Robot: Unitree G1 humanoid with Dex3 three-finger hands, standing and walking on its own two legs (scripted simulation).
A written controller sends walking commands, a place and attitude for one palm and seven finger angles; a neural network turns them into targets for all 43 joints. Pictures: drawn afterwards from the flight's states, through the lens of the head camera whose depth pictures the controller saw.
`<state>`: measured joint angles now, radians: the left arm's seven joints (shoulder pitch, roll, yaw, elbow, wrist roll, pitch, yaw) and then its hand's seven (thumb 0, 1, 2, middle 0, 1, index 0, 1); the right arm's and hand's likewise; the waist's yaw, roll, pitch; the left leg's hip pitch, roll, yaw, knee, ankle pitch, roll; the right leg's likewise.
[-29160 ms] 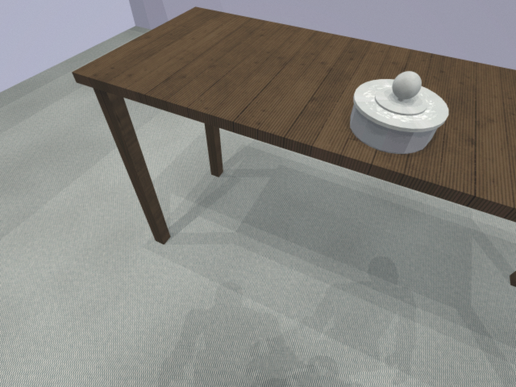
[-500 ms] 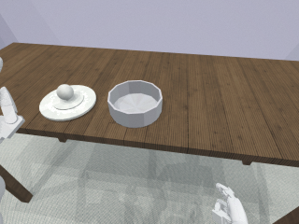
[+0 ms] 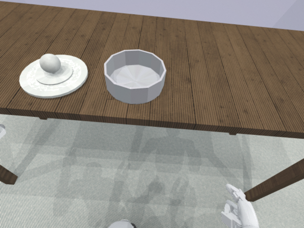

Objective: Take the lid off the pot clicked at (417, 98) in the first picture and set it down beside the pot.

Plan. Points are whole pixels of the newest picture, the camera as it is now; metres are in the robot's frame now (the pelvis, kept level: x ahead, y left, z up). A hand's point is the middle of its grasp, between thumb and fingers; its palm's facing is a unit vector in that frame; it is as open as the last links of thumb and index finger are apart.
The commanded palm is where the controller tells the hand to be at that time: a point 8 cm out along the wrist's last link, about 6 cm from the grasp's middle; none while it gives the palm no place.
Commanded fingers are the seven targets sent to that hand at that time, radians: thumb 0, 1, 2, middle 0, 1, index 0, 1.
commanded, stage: step back with the hand held close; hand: left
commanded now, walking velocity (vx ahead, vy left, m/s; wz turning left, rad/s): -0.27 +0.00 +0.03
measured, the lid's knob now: (50, 63) +0.50 +0.33 +0.13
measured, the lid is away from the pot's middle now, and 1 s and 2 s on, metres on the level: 0.24 0.24 0.24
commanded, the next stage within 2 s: stop stepping back and stand still in 0.70 s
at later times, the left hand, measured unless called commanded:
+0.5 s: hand out of the picture +0.12 +0.24 +0.30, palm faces +0.50 -0.79 -0.36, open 7.4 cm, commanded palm +0.05 +0.30 +0.29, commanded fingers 0.00 0.90 0.90 -0.20 -0.30 -0.20 -0.30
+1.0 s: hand out of the picture -0.03 +0.26 +0.29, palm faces +0.37 -0.77 -0.52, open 7.4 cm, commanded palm -0.08 +0.33 +0.29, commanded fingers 0.00 0.90 0.90 -0.20 -0.30 -0.20 -0.30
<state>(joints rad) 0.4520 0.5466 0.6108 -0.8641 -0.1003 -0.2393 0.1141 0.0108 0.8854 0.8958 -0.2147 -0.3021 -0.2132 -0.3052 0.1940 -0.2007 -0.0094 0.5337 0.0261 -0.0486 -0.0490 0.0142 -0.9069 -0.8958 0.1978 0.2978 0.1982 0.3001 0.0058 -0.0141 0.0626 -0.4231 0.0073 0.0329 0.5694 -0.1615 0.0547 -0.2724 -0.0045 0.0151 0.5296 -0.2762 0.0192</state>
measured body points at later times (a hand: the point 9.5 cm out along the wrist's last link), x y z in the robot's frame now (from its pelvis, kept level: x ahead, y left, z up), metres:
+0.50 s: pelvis -0.08 +0.02 +0.00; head -0.06 +0.04 +0.45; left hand +0.09 +0.28 +0.31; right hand +0.08 -0.22 -0.07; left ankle +0.08 +0.08 -0.73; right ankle -0.13 -0.12 -0.69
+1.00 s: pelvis -0.21 +0.05 +0.01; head -0.19 +0.10 +0.46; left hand -0.05 +0.30 +0.31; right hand -0.07 -0.18 -0.05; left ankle -0.07 +0.12 -0.72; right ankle -0.28 -0.06 -0.70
